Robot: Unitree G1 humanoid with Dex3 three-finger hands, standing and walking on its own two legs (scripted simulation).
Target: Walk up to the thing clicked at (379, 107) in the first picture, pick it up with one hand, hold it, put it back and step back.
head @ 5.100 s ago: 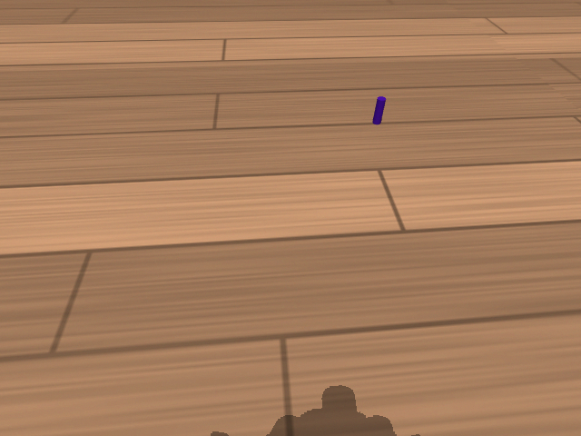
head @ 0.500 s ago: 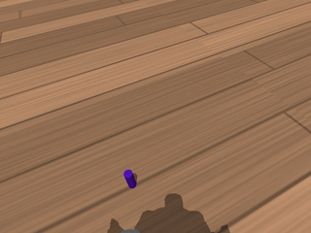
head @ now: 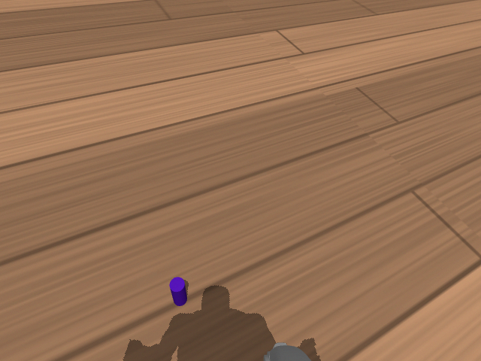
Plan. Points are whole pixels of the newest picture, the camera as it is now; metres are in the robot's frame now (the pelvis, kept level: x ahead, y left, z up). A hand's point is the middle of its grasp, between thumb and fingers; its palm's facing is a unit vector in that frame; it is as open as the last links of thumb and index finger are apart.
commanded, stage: walk up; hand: left
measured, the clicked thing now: (178, 292) +0.46 +0.18 -0.68
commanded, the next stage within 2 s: stand in 1.76 s
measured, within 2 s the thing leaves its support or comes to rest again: neither
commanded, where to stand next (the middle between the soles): +0.12 -0.03 m, yaw +2 degrees
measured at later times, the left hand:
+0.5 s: hand out of the picture +0.12 +0.22 -0.14, palm faces -0.03 -0.95 -0.32, open 7.4 cm
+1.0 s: hand out of the picture +0.11 +0.23 -0.14, palm faces +0.00 -0.95 -0.32, open 7.4 cm
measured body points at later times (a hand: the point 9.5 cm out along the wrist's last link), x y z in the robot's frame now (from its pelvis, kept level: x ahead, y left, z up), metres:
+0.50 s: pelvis +0.01 -0.03 +0.01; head +0.01 -0.03 +0.46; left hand +0.12 +0.27 -0.12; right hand +0.08 -0.33 -0.12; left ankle +0.05 +0.10 -0.73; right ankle +0.04 -0.15 -0.73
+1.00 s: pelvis +0.03 -0.02 +0.02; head +0.03 -0.02 +0.46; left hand +0.11 +0.27 -0.12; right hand +0.11 -0.33 -0.11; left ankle +0.05 +0.10 -0.73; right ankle +0.04 -0.15 -0.73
